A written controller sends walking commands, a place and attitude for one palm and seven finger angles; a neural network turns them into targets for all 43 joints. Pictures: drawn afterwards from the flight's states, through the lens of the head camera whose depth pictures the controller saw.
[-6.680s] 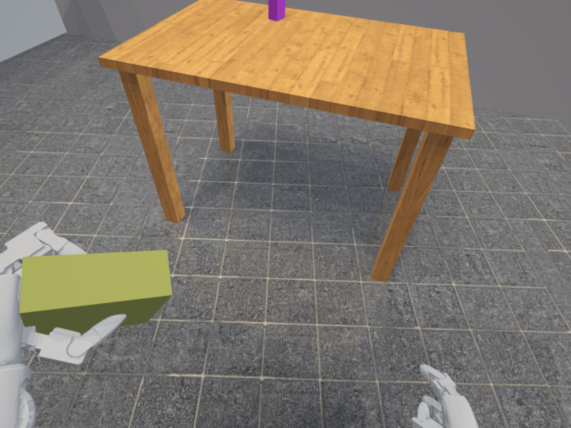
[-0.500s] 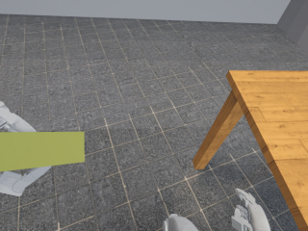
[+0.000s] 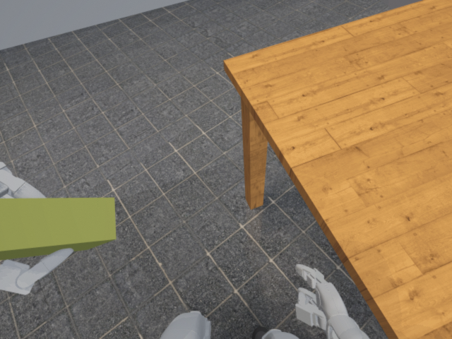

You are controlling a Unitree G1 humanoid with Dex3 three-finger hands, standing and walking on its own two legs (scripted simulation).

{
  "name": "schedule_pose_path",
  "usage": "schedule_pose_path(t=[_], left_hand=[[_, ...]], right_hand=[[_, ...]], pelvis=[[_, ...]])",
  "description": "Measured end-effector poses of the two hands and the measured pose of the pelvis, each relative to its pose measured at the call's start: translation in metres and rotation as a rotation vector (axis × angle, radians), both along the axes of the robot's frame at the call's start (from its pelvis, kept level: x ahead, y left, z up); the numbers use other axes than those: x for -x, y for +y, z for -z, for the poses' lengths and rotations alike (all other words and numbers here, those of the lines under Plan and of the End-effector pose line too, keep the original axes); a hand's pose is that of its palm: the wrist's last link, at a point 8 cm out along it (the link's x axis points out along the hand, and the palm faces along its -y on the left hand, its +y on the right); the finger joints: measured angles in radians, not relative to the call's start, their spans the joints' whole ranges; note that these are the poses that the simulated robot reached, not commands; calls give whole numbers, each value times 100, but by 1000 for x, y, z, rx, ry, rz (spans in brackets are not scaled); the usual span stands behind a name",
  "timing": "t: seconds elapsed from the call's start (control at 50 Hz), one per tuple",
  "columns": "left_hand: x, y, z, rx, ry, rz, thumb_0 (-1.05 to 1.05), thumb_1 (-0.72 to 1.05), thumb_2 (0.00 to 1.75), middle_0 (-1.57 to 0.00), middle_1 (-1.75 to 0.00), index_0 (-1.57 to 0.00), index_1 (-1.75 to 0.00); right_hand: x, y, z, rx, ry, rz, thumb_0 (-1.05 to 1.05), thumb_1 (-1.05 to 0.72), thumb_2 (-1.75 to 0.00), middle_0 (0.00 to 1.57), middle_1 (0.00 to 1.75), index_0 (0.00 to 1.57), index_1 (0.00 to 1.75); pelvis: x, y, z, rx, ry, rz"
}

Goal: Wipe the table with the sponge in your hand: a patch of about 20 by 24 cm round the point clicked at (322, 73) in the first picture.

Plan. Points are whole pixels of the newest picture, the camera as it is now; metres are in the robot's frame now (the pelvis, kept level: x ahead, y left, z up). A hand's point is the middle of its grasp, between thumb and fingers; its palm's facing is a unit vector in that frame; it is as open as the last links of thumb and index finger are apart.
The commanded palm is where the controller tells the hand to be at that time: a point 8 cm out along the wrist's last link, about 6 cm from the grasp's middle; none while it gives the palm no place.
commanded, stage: turn to face it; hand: left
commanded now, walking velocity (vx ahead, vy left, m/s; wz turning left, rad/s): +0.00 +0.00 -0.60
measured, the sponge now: (64, 229) +0.23 +0.21 +0.16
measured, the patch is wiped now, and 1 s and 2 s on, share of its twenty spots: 0.00 0.00 0.00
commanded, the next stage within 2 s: none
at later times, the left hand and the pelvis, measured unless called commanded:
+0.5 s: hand (101, 210) +0.25 +0.16 +0.17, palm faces +0.16 -0.86 -0.49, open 9.1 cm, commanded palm +0.20 +0.21 +0.18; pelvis -0.03 -0.01 -0.01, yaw -17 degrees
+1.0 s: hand (143, 199) +0.27 +0.12 +0.17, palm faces -0.07 -0.92 -0.39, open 9.1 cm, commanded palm +0.23 +0.17 +0.18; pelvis -0.06 +0.03 +0.00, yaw -35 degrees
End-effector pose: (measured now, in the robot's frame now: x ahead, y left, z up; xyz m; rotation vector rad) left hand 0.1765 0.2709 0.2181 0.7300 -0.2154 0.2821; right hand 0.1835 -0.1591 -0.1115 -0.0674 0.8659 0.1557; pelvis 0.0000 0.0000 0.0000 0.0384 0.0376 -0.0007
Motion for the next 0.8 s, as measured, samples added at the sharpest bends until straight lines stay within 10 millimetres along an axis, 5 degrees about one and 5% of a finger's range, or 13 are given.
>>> schedule_pose_path(t=[0.24,0.4,0.54,0.64,0.72,0.8], left_hand=[[0,0,42,265,-40,12,0,-40,100,-85,-135,-85,-135],[-18,-20,25,180,-78,167,0,-40,100,-85,-135,-85,-135],[-51,-79,30,132,-74,303,0,-40,100,-84,-135,-85,-135],[-59,-113,39,175,-14,418,0,-40,100,-84,-135,-84,-135],[-49,-119,26,123,9,517,0,-40,100,-84,-135,-84,-135],[-45,-105,14,85,-46,553,0,-40,100,-84,-135,-84,-135]], right_hand=[[22,-10,-18,100,-4,12,1,-91,-90,20,30,20,30],[58,-18,-26,42,-77,168,1,-91,-90,20,30,26,30],[83,-32,-12,-31,-147,177,2,-91,-90,20,30,32,30],[94,-36,-13,-37,-112,197,2,-91,-90,19,30,29,30],[110,-40,-14,-19,-69,262,2,-91,-90,19,30,32,30],[128,-43,-12,34,-30,335,2,-91,-90,20,30,35,30]], pelvis=[[24,9,1,3,24,93],[32,8,2,43,-26,218],[37,-17,18,86,-41,301],[55,-16,12,54,-48,368],[59,-6,8,38,-22,426],[57,9,11,40,-8,471]])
